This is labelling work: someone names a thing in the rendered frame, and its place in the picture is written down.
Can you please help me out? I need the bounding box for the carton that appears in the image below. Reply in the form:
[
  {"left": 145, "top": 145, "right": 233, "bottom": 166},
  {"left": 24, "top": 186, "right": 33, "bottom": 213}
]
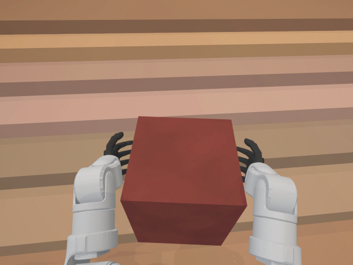
[{"left": 120, "top": 116, "right": 247, "bottom": 246}]

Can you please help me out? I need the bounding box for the left robot hand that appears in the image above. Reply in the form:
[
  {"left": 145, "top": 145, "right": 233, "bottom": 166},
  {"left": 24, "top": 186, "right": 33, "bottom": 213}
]
[{"left": 104, "top": 132, "right": 133, "bottom": 175}]

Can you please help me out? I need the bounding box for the right robot hand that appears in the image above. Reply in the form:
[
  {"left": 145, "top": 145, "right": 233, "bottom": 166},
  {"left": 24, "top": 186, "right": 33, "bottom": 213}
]
[{"left": 236, "top": 139, "right": 264, "bottom": 182}]

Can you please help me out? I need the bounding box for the right robot forearm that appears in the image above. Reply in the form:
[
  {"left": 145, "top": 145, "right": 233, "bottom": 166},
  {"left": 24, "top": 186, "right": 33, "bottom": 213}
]
[{"left": 244, "top": 162, "right": 302, "bottom": 265}]

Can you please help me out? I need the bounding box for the left robot forearm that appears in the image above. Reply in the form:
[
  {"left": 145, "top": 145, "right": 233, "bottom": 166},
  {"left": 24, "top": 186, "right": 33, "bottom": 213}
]
[{"left": 64, "top": 155, "right": 123, "bottom": 265}]

